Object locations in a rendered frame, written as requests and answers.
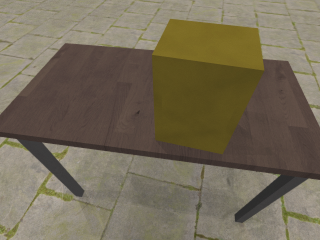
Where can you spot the carton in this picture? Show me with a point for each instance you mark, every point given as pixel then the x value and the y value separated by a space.
pixel 204 75

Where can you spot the table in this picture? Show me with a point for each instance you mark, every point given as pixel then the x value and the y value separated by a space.
pixel 102 98

